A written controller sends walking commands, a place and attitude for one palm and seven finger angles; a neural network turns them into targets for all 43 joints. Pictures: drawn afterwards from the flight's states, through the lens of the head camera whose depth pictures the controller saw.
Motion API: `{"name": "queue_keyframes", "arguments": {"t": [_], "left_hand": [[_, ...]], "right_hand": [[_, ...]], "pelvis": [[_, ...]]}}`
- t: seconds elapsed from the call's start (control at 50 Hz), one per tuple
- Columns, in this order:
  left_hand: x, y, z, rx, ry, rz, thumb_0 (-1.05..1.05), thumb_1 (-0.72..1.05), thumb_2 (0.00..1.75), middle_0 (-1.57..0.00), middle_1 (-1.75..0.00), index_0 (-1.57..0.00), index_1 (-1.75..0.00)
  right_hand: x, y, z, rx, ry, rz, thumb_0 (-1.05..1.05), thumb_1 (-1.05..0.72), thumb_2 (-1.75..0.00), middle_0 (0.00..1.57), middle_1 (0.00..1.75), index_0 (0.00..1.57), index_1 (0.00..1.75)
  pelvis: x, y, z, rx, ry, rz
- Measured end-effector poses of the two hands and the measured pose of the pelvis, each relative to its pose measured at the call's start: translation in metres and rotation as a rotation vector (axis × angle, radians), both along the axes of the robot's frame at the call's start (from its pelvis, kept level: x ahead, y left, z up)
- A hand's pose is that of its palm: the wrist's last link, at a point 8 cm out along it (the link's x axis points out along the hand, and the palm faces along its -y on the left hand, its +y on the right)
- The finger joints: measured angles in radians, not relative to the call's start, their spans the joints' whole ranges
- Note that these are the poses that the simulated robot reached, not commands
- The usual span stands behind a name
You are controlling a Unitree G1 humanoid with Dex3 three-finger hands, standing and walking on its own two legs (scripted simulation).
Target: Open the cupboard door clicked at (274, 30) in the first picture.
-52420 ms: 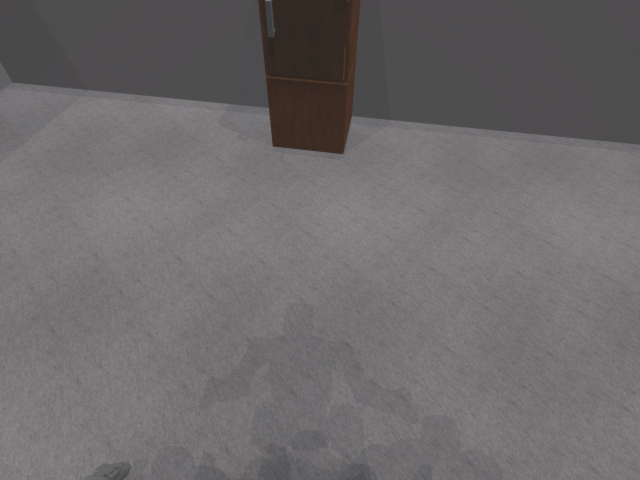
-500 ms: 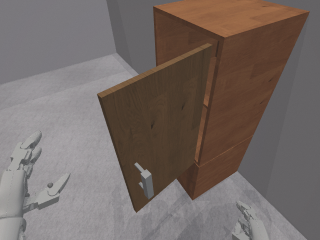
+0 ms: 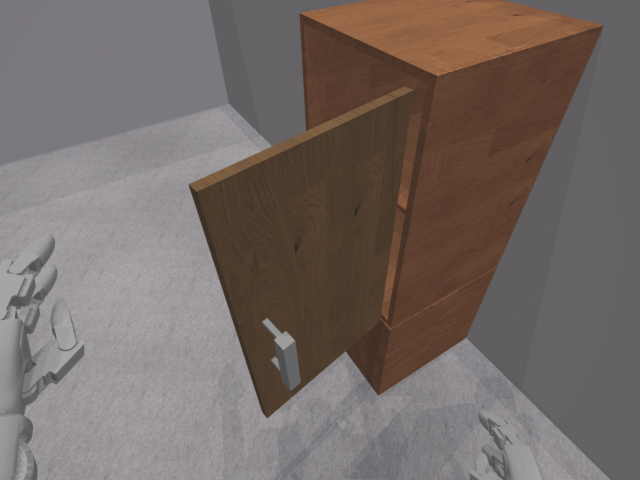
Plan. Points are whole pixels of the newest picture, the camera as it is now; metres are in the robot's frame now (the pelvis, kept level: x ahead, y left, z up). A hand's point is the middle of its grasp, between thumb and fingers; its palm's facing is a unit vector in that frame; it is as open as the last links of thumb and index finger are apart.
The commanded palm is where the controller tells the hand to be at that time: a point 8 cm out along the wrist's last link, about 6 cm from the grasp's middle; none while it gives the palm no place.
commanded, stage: draw the hand back to the body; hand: left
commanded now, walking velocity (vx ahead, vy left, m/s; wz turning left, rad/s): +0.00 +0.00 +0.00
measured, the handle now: (280, 354) +0.33 +0.12 -0.10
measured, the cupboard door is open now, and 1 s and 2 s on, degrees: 100 100 100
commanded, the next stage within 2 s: step back with the hand held close in 0.02 s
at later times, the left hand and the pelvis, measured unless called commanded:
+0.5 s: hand (62, 360) +0.17 +0.27 +0.15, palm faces +0.35 -0.78 -0.51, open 7.4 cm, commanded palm +0.11 +0.31 +0.17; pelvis -0.03 +0.02 +0.00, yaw -1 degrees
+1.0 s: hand out of the picture +0.12 +0.29 +0.15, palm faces +0.45 -0.74 -0.51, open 7.4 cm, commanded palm +0.05 +0.33 +0.17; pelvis -0.08 +0.02 -0.02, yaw +2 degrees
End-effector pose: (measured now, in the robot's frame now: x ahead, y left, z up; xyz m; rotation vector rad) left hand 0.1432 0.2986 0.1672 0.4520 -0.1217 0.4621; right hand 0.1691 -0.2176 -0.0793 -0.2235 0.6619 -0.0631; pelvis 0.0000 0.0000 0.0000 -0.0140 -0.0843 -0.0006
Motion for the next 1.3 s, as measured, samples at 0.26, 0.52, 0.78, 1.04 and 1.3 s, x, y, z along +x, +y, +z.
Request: {"name": "queue_keyframes", "arguments": {"t": [0.26, 0.52, 0.78, 1.04, 1.3], "left_hand": [[0.002, 0.006, 0.012, 0.068, -0.040, -0.007, 0.02, 0.89, 0.89, -0.21, -0.30, -0.21, -0.30], [-0.011, 0.014, 0.002, 0.121, 0.053, -0.092, 0.02, 0.89, 0.89, -0.21, -0.30, -0.21, -0.30], [-0.050, 0.022, 0.001, 0.147, -0.052, -0.068, 0.02, 0.89, 0.89, -0.21, -0.30, -0.21, -0.30], [-0.075, 0.028, 0.009, 0.222, -0.103, -0.056, 0.02, 0.89, 0.89, -0.21, -0.30, -0.21, -0.30], [-0.105, 0.034, -0.001, 0.185, -0.061, -0.121, 0.01, 0.89, 0.89, -0.22, -0.30, -0.22, -0.30]], "right_hand": [[-0.005, -0.004, 0.002, -0.009, 0.015, -0.013, 0.01, -0.90, -0.90, 0.20, 0.30, 0.20, 0.30], [-0.036, -0.012, 0.001, -0.054, 0.076, -0.121, 0.01, -0.90, -0.90, 0.20, 0.30, 0.20, 0.30], [-0.069, 0.005, -0.001, -0.053, 0.041, -0.075, 0.01, -0.90, -0.90, 0.20, 0.30, 0.20, 0.30], [-0.098, 0.004, -0.010, -0.083, 0.087, -0.047, 0.01, -0.90, -0.90, 0.20, 0.30, 0.20, 0.30], [-0.110, 0.007, 0.007, -0.112, 0.037, -0.076, 0.01, -0.90, -0.90, 0.20, 0.30, 0.20, 0.30]], "pelvis": [[-0.010, -0.001, 0.000, -0.009, 0.043, 0.006], [-0.033, 0.017, -0.003, 0.006, 0.091, -0.010], [-0.068, 0.021, -0.015, 0.002, 0.079, -0.007], [-0.085, 0.017, -0.019, -0.010, 0.097, 0.037], [-0.121, 0.028, -0.016, -0.042, 0.096, 0.045]]}}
